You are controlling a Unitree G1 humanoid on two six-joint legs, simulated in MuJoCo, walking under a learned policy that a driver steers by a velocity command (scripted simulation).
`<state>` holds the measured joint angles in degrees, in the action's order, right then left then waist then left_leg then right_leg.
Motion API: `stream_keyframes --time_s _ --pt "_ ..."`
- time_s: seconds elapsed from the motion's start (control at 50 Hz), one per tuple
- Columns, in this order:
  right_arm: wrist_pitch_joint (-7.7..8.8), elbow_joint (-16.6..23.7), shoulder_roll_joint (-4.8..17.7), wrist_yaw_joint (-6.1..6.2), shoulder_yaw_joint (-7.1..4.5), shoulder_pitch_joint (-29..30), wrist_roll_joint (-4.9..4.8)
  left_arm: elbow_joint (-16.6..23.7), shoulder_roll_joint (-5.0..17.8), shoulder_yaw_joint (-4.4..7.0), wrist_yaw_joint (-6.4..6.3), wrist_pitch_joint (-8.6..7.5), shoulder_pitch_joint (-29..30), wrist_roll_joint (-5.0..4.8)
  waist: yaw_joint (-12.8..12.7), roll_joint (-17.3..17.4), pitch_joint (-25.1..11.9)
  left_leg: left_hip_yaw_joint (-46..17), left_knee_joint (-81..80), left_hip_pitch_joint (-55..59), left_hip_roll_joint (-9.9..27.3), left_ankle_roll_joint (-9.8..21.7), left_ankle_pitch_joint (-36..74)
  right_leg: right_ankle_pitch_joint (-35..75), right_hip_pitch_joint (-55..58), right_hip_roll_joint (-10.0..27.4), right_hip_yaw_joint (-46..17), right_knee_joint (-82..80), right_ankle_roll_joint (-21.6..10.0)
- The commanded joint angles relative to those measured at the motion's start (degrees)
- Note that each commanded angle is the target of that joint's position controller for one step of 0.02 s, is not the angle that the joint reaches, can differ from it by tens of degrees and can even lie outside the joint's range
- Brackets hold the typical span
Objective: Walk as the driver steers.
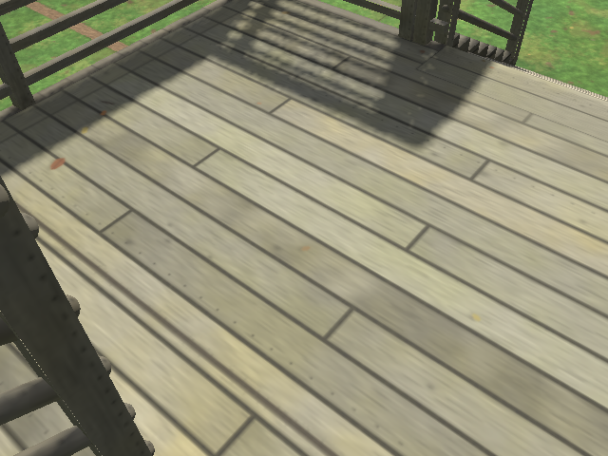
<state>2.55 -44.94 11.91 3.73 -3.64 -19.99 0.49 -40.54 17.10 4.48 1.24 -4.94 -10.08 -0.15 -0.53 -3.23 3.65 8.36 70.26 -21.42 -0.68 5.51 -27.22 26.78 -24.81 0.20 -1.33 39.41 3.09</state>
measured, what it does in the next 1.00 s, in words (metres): goes down, turning right: right foot 0.16 m lower, then left foot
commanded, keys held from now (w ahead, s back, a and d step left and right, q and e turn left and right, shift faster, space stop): e+shift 0.90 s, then shift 0.10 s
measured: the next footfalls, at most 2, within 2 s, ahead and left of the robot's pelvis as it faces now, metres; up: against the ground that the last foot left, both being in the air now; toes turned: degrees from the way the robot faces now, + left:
right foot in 0.04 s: +0.18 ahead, -0.05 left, -0.16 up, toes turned +13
left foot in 0.26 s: +0.30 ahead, +0.12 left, -0.16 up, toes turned -17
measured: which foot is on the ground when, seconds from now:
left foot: up 0.00-0.24, down 0.26-0.58, up 0.60-0.92, down 0.94-1.00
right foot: up 0.00-0.02, down 0.04-0.26, up 0.28-0.56, down 0.58-0.94, up 0.96-1.00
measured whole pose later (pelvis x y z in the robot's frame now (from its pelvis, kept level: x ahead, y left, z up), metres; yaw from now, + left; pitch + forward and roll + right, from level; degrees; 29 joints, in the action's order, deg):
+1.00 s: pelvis +0.41 -0.04 -0.24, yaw -55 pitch +3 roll +1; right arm -0.1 -35.2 12.6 0.5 -2.8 -4.1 0.8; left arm -33.1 17.6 4.1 -1.6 3.8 -8.6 -1.3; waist -0.4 -1.7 -1.0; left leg -4.5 38.0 -27.9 -3.0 0.0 -14.8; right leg -32.3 -26.8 -8.8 -17.3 54.9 1.0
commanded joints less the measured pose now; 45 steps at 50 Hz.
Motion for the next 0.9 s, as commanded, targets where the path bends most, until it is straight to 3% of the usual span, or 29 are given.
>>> stream_keyframes --time_s 0.02,0.04,0.06,0.08,0.1,0.12,0.16,0.2,0.22,0.26,0.28,0.3,0.32,0.34,0.36,0.4,0.44,0.54,0.56,0.6,0.62,0.64,0.66,0.68,0.7,0.72,0.78,0.86,0.9 --pt "-0.01 12.11 4.96 0.06 -1.65 32.5 -1.54 -10.57 2.14 0.87 -0.92 2.55 -36.72 1.73 -22.25 -5.33 -0.02 -0.22 17.3 -29.7 0.09 -7.79 -10.86 -1.66 34.31 4.21 -6.05 -11.7 -3.11" --pt "-0.89 12.82 4.05 0.77 -1.42 31.21 -2.77 -9.81 4.27 0.88 -0.33 2.02 -37.78 1.26 -21.96 -6.18 5.44 -1.26 34.3 -32.57 -2.91 -7.84 -12.74 -7.77 27.77 4.34 -9.86 -17.36 -3.23" --pt "-0.99 14.51 1.46 1.16 -1.02 22.8 -2.44 -6.05 6.62 0.12 0.45 1.08 -30.13 0.35 -11.64 -12.1 8.12 -3.84 38.76 -36.95 -5.48 -5.26 -11.84 -1.83 18.91 0.3 -9.88 -14.65 -1.47" --pt "0.84 21.35 0.96 0.64 0.83 14.17 -2.01 3.2 15.28 1.58 -0.01 0.79 -10.16 -1.0 2.87 -19.33 10.89 -8.22 17.01 -43.37 -5.7 -5.24 -5.53 -22.68 10.18 4.43 -43.09 -20.71 -9.1" --pt "1.88 20.38 3.9 1.13 0.16 15.48 -1.97 6.51 16.32 2.47 -1.8 1.69 -4.4 -0.1 2.48 -17.37 8.78 -13.78 11.84 -41.29 -2.56 -4.09 1.85 -33.33 8.13 10.68 -56.3 -24.96 -12.83" --pt "2.44 20.72 6.63 0.18 -0.38 20.08 -0.93 6.96 11.55 1.27 -3.82 2.89 -6.13 3.47 -0.33 -13.46 1.79 -17.44 8.79 -37.57 -3.09 -1.94 9.13 -34.58 9.18 12.21 -64.81 -28.58 -11.17" --pt "1.77 16.47 8.79 1.25 -0.68 19.0 -2.65 4.37 6.86 0.3 -4.46 4.15 -9.52 0.4 -1.02 -3.72 0.04 -14.26 -12.69 -21.2 -5.31 -1.99 9.86 -30.5 2.34 5.96 -50.6 -24.55 -8.51" --pt "2.11 11.87 4.96 -0.62 -1.01 16.26 -1.3 2.31 4.03 0.78 -6.1 4.86 -8.88 -3.29 1.19 6.93 -9.1 -12.49 -24.39 8.35 -5.86 -1.2 31.46 -47.68 -12.42 -5.64 -31.37 -7.05 -2.2" --pt "2.01 9.61 4.05 -2.26 -1.39 9.89 -0.65 5.03 7.26 1.13 -6.61 4.97 -2.76 -3.44 5.86 7.57 -12.71 -11.07 -26.9 22.15 -4.06 -0.17 39.25 -49.12 -21.88 -6.2 -25.12 0.29 0.7" --pt "2.76 7.94 4.72 -3.77 -2.26 4.88 -1.48 7.4 6.08 1.15 -7.7 5.42 3.49 -1.89 11.19 2.48 -11.16 -17.54 -35.13 31.32 1.78 0.71 44.94 -56.37 -27.38 -8.26 -17.97 16.11 1.97" --pt "2.15 8.34 0.78 -3.18 -1.44 5.29 -2.21 7.62 2.23 0.54 -6.72 4.99 0.76 -1.64 11.88 4.82 -11.38 -21.1 -37.95 37.25 6.16 2.69 35.82 -58.95 -31.31 -8.01 -14.37 24.93 2.97" --pt "1.7 10.01 4.37 -3.24 -1.42 15.93 -0.78 9.75 -0.05 -1.16 -3.13 5.57 -13.84 -2.61 -1.31 24.73 -19.54 -42.03 -37.21 35.75 24.71 12.04 11.92 -60.71 -38.38 -0.25 -19.19 31.55 1.22" --pt "1.89 12.86 2.76 -2.44 -1.7 22.16 -0.47 7.04 1.95 -0.39 -1.29 5.71 -13.33 -3.94 -1.37 18.62 -13.45 -42.3 -39.34 22.65 25.67 11.9 6.14 -51.09 -37.07 2.74 -19.55 30.09 -0.05" --pt "1.92 12.5 4.16 -1.92 -2.13 20.81 1.18 7.37 6.22 1.12 -0.46 6.08 -8.97 -3.38 -0.31 16.56 -12.64 -39.76 -35.95 15.41 21.51 11.21 3.03 -39.76 -32.56 2.17 -17.63 30.58 -0.5" --pt "1.19 11.66 3.76 -0.94 -1.39 20.1 -0.22 6.87 6.31 1.32 -0.35 7.01 -8.09 -1.74 -2.73 7.27 -10.12 -33.47 -34.3 7.32 16.98 8.15 5.38 -30.65 -25.18 2.07 -15.35 26.88 0.58" --pt "0.5 11.3 2.95 1.33 -0.72 20.9 -1.51 8.32 1.69 -0.54 0.82 7.66 -5.68 1.38 -3.5 4.89 -6.34 -18.38 -29.68 -3.27 11.66 3.55 1.74 -15.85 -18.01 -0.16 -6.68 14.99 2.73" --pt "-0.91 10.28 7.31 3.7 -1.81 19.91 -1.18 9.75 -0.57 -1.66 1.77 7.7 -1.61 -0.6 -3.19 4.42 -4.76 -14.34 -30.5 -10.38 12.07 0.87 -0.98 -10.39 -8.04 0.47 -2.89 9.01 2.76" --pt "-0.25 7.8 2.62 2.66 -0.81 15.13 -2.45 7.75 2.33 -0.17 1.88 6.86 -0.8 -3.06 -1.92 5.28 -3.9 -6.23 -18.31 -7.9 11.75 -2.14 -2.22 -4.3 5.24 0.85 2.62 -7.77 0.7" --pt "-0.28 7.05 3.21 2.63 -1.4 15.28 -3.33 7.23 0.85 -0.53 1.87 6.31 -4.66 -2.58 -3.87 5.79 -3.32 -4.87 -14.68 -8.19 11.97 -2.94 -0.76 -3.55 9.47 1.02 3.56 -14.88 -1.78" --pt "0.14 7.37 1.29 0.93 -1.73 17.86 -1.7 1.06 5.3 2.44 0.59 4.57 -22.84 -1.63 -12.18 -4.89 -4.57 3.29 20.07 -21.2 0.63 -4.76 -8.47 -0.21 30.03 2.64 0.46 -17.42 -9.44" --pt "1.22 13.31 0.08 -0.32 -1.08 14.83 0.32 3.1 11.73 2.65 0.43 4.21 -18.67 1.08 -4.69 -15.66 -7.09 -5.43 34.65 -44.22 -0.5 -6.25 -9.58 11.4 45.4 10.56 -14.84 -5.16 -14.51" --pt "1.93 13.37 2.61 -1.04 -0.41 15.26 1.77 6.2 12.24 2.82 -0.23 4.75 -14.69 1.38 -7.38 -15.1 -16.92 -12.34 39.7 -48.94 0.52 -5.29 -6.35 11.64 48.79 16.17 -23.26 -6.68 -19.85" --pt "2.34 12.98 5.53 -1.7 -0.83 15.33 0.68 7.7 11.74 2.25 -0.89 5.5 -12.71 1.36 -5.55 -8.66 -18.3 -14.9 42.34 -48.42 1.09 -4.51 -4.51 10.93 45.08 16.96 -24.02 -8.49 -20.16" --pt "2.48 15.28 4.74 -2.43 0.28 15.04 -1.29 8.06 16.22 3.47 -1.67 5.67 -7.88 1.13 -1.57 -8.24 -22.75 -18.54 38.6 -49.77 1.66 -4.96 -2.89 -4.72 43.42 23.07 -36.89 -11.6 -23.78" --pt "1.46 14.97 7.29 -2.01 -0.32 16.38 -2.07 9.36 13.35 2.71 -2.24 5.86 -3.99 1.4 -0.63 -1.75 -20.97 -20.17 32.38 -49.97 3.17 -6.08 0.44 -9.98 37.93 24.13 -40.33 -11.97 -24.9" --pt "-0.55 14.23 11.35 -1.44 -1.45 17.84 -1.91 11.48 9.92 0.9 -3.48 6.84 1.64 1.66 1.43 5.87 -15.72 -20.27 16.57 -38.79 2.99 -8.94 10.39 -9.23 23.88 18.01 -31.96 -14.14 -22.12" --pt "-2.73 14.32 4.59 -1.22 -0.07 19.49 2.04 11.41 9.61 1.2 -5.47 8.08 2.86 -0.57 1.26 1.42 -14.45 -15.6 -9.96 -20.23 -0.27 -12.19 20.8 -16.92 8.53 6.46 -23.17 -9.8 -16.28" --pt "-2.22 14.87 4.81 -1.98 -0.35 21.11 -1.24 10.84 9.72 1.65 -3.8 8.5 -0.1 -0.82 0.19 -5.2 -12.8 -13.18 -21.5 -9.37 -3.83 -10.63 16.98 -26.85 5.69 4.21 -26.78 -11.72 -14.52" --pt "-2.75 14.59 4.92 -1.95 -0.71 20.09 -0.86 10.39 8.68 1.44 -4.59 8.89 1.35 -1.62 1.1 -5.53 -9.55 -14.23 -28.97 -5.88 -4.67 -10.1 15.12 -25.66 3.96 3.69 -29.58 -10.35 -13.61"
Over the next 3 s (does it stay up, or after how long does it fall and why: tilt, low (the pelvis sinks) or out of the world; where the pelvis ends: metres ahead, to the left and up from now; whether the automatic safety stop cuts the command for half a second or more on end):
stays up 0.97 -0.61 -0.23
